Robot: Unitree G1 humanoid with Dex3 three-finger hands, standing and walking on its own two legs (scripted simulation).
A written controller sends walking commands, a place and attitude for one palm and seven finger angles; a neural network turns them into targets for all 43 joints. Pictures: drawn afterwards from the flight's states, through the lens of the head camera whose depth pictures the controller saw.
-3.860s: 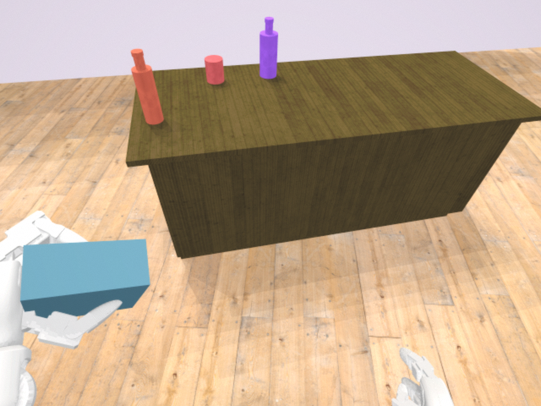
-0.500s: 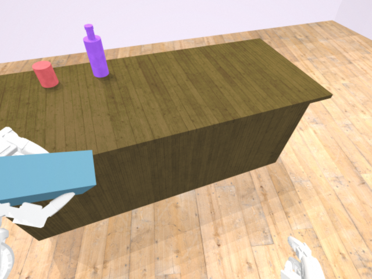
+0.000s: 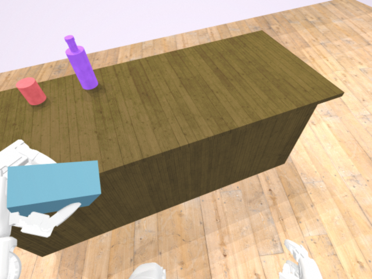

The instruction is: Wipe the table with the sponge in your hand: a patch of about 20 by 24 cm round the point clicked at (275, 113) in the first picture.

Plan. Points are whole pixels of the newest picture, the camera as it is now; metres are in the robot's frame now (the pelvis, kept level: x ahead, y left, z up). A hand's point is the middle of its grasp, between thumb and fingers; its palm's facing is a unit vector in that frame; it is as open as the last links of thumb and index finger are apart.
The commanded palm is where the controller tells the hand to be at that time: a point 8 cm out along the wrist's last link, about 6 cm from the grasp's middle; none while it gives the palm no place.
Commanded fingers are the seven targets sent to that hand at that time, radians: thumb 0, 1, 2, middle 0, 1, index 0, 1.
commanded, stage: take the last steps up to it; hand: left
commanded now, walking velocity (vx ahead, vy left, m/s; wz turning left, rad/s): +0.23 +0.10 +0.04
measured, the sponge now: (68, 188) +0.23 +0.20 +0.15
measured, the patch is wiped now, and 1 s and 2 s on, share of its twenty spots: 0.00 0.00 0.00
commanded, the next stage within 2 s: come to a stop and stand still in 0.78 s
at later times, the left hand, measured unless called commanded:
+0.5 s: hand (40, 150) +0.28 +0.25 +0.19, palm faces +0.40 -0.80 -0.45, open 9.4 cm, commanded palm +0.23 +0.29 +0.18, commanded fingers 0.00 0.10 1.30 -1.20 -1.60 -1.20 -1.60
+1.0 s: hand (42, 142) +0.31 +0.26 +0.17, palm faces +0.42 -0.82 -0.39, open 9.4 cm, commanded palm +0.26 +0.30 +0.18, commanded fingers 0.00 0.10 1.30 -1.20 -1.60 -1.20 -1.60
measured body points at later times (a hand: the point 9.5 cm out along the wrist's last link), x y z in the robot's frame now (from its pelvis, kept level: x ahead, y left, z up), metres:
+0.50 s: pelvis +0.07 +0.01 +0.00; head +0.09 +0.01 +0.45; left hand +0.25 +0.29 +0.21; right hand +0.24 -0.17 -0.10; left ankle +0.11 +0.13 -0.74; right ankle +0.10 -0.09 -0.71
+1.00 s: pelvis +0.10 +0.02 +0.00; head +0.10 +0.03 +0.45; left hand +0.28 +0.31 +0.19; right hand +0.26 -0.25 -0.07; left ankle +0.13 +0.12 -0.74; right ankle +0.11 -0.08 -0.73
